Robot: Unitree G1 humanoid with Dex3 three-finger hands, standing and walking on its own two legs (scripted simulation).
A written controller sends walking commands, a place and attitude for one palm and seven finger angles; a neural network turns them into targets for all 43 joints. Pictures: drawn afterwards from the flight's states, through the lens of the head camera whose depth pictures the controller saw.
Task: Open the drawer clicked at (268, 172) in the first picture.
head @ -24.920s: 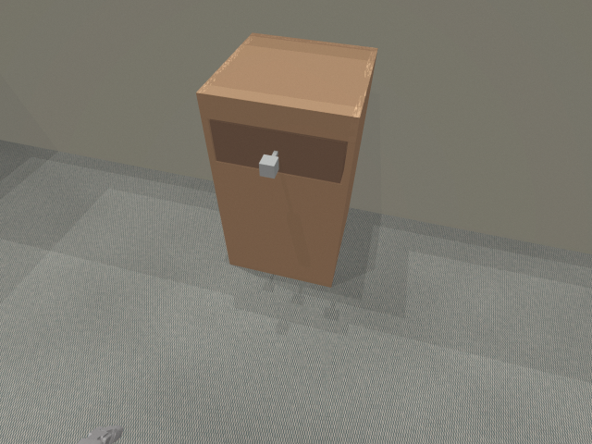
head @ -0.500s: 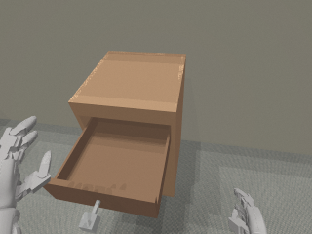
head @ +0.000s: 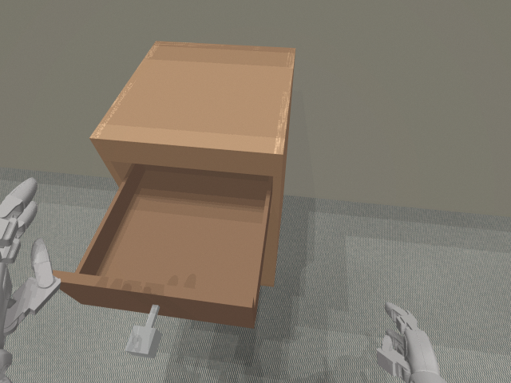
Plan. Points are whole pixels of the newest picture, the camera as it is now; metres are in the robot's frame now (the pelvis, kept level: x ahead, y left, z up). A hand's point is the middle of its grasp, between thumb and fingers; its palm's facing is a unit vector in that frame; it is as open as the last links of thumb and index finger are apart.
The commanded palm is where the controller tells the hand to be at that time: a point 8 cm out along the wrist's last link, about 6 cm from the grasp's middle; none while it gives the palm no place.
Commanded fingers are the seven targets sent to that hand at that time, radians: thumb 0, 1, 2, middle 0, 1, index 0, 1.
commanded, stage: step back with the hand held close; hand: left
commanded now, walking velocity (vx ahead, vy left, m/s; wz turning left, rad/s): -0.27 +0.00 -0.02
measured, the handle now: (148, 329) +0.22 +0.23 -0.15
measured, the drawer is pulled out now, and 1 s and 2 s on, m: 0.30 0.30 0.30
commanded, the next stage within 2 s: stop stepping back and stand still in 1.18 s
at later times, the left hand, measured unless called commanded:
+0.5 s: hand (21, 334) +0.15 +0.24 +0.15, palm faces +0.38 -0.82 -0.43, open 7.4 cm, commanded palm +0.08 +0.29 +0.17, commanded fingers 0.00 0.90 0.90 -0.20 -0.30 -0.20 -0.30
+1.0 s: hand out of the picture +0.10 +0.20 +0.15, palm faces +0.23 -0.83 -0.50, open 7.4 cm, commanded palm +0.02 +0.26 +0.17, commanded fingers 0.00 0.90 0.90 -0.20 -0.30 -0.20 -0.30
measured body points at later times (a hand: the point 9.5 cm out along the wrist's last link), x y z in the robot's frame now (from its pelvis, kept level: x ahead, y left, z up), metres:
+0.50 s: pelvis -0.04 +0.01 -0.01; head -0.01 +0.02 +0.44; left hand +0.12 +0.28 +0.17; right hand +0.16 -0.22 -0.09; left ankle -0.02 +0.12 -0.74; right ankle +0.02 -0.10 -0.74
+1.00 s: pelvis -0.11 -0.02 +0.00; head -0.05 -0.01 +0.44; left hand +0.08 +0.24 +0.18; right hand +0.08 -0.26 -0.08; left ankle -0.10 +0.10 -0.70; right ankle -0.12 -0.12 -0.74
